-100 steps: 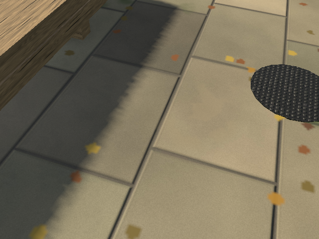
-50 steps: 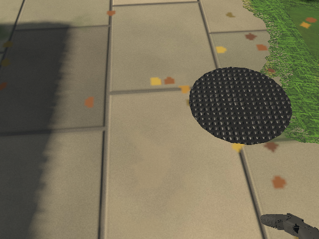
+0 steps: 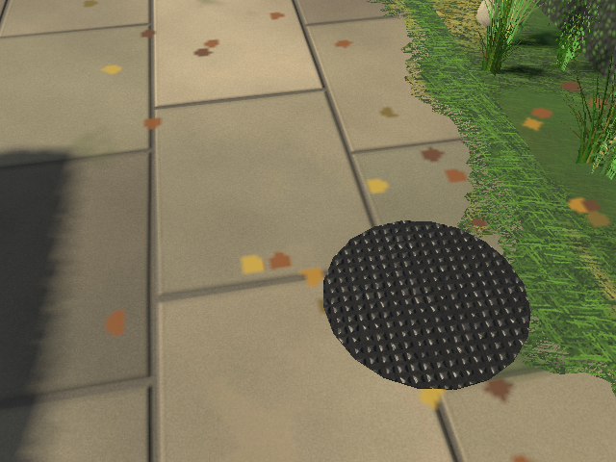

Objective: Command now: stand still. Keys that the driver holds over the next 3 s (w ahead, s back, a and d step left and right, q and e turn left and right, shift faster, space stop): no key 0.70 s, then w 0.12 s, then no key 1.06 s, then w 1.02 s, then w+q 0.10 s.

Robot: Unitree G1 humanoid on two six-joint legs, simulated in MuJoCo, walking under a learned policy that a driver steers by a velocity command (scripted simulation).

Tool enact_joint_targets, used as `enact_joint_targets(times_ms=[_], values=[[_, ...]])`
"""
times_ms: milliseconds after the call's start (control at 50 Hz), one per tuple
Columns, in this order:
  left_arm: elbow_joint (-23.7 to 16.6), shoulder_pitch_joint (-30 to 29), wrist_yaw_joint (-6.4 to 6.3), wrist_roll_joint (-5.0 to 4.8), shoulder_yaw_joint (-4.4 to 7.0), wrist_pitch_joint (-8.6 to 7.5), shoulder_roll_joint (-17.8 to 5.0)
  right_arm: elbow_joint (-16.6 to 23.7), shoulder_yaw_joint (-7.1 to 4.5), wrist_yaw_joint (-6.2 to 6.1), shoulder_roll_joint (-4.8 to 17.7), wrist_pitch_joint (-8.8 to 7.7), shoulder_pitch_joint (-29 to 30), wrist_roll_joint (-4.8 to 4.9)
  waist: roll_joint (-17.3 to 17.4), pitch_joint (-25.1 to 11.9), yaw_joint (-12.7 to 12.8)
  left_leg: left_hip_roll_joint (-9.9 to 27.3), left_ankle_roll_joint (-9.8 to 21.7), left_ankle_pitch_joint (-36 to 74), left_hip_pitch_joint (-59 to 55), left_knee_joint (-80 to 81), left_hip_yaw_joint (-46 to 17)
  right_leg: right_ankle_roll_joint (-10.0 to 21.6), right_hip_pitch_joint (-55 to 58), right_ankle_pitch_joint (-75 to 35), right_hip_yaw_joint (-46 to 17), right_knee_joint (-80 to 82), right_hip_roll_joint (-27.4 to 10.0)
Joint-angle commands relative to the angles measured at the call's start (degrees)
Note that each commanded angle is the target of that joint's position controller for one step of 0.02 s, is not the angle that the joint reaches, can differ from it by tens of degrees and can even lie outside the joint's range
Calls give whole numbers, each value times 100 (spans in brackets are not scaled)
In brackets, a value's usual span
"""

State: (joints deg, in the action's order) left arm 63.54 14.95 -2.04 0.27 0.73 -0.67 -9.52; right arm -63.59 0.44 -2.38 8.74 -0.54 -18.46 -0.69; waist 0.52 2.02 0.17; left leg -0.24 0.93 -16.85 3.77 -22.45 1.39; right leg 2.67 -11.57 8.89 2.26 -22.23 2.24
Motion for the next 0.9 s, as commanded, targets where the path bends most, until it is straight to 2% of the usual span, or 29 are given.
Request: enact_joint_targets(times_ms=[20, 300, 700, 720, 760, 780, 800, 820, 840, 860, 900], values=[[-21, 255, -20, 1, 47, -21, -424, -8, -44, -20, 409, -22, -464, 3, 16, 204, -13, 604, 182, 720, 640, 497, -528, 108, 378, -762, -756, 290, -706], [274, 438, -34, 0, -7, 14, -265, -163, 10, -35, 259, -47, -604, 6, 25, 321, 13, 599, 214, 697, 706, 580, -553, 41, 357, -616, -730, 291, -710], [439, 606, -46, -3, -59, 23, -132, -227, 35, -41, 131, -84, -840, 7, 10, 367, 14, 585, 248, 817, 705, 616, -574, -19, 301, -595, -685, 231, -731], [454, 638, -43, 2, -67, 28, -103, -245, 36, -39, 119, -84, -909, -2, 22, 261, -3, 547, 271, 358, 665, 695, -579, -15, 329, -234, -650, 231, -674], [378, 557, -22, 20, -26, 52, -169, -240, -68, -28, 345, -48, -1013, -14, 247, 411, -63, 517, 451, -1152, 763, 845, -774, 39, -1, 899, -386, -187, -355], [304, 477, 8, 52, -2, 60, -172, -219, -134, -17, 488, -16, -1078, -11, 512, 592, -134, 681, 634, -2083, 790, 1040, -1127, 61, -437, 1512, -163, -607, -146], [187, 317, 52, 118, -1, 55, -118, -219, -197, -8, 606, 7, -1216, -9, 692, 892, -232, 1037, 860, -2827, 758, 1337, -1598, 55, -997, 1736, 75, -1075, -17], [31, 106, 94, 170, -6, 31, -65, -233, -239, -3, 656, 16, -1341, 2, 776, 1187, -311, 1433, 1077, -3198, 739, 1603, -2014, 67, -1507, 1694, 230, -1521, -66], [-78, -31, 105, 186, -25, -20, 21, -225, -222, -12, 542, -5, -1300, -11, 682, 1420, -306, 1651, 1184, -2625, 844, 1640, -2138, 74, -1681, 1420, 170, -1822, -277], [-124, -18, 104, 152, -30, -79, 64, -208, -193, -16, 438, -49, -1229, -56, 549, 1409, -233, 1669, 1203, -1671, 748, 1511, -2027, 83, -1755, 1368, 82, -1913, -381], [-85, 323, 87, 95, -37, -189, 132, -162, -136, -16, 347, -153, -965, -97, 413, 1102, 23, 1444, 1027, 710, 541, 880, -1400, 92, -1247, 1206, 70, -1274, -421]])
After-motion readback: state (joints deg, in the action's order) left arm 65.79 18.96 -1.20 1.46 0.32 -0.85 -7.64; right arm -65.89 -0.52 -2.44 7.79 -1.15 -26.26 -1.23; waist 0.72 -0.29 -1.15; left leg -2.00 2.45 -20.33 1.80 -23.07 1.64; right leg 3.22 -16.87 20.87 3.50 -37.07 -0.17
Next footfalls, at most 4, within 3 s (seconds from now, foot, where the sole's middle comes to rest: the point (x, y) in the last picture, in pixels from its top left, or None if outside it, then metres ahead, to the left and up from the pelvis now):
1.16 left None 0.07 0.11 -0.78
2.24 right None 0.23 -0.13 -0.78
2.74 left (312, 441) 0.57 0.03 -0.78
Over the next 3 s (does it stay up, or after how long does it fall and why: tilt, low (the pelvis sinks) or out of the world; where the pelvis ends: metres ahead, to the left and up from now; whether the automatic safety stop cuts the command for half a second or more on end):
stays up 0.54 -0.02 0.00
